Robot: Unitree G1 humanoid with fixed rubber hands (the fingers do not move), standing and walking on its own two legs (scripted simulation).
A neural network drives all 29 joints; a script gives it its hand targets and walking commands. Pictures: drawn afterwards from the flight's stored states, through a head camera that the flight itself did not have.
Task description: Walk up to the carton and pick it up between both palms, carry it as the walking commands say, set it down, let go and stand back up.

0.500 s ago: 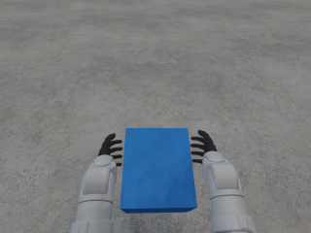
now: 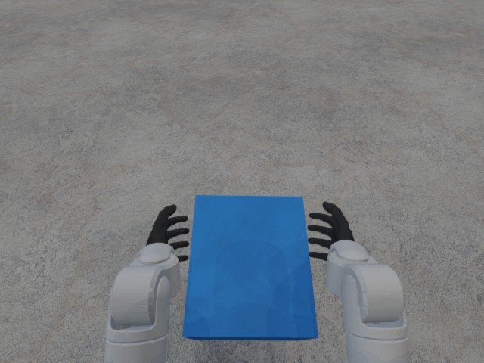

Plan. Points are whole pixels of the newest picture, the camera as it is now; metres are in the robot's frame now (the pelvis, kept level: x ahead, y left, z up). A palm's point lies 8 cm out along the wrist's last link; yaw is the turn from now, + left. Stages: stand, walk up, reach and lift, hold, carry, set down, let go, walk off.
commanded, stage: carry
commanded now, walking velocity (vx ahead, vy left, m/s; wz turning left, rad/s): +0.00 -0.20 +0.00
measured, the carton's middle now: (248, 269) +0.29 -0.01 +0.00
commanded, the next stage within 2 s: none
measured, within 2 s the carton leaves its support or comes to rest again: neither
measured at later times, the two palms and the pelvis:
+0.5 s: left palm (215, 273) +0.23 +0.04 +0.11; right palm (417, 269) +0.22 -0.23 +0.12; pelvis -0.05 -0.09 +0.01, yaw -2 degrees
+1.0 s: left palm (308, 327) +0.16 -0.07 +0.11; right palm out of the picture +0.15 -0.34 +0.11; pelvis -0.11 -0.20 +0.01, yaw -3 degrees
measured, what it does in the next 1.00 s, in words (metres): steps to the right: left foot, then right foot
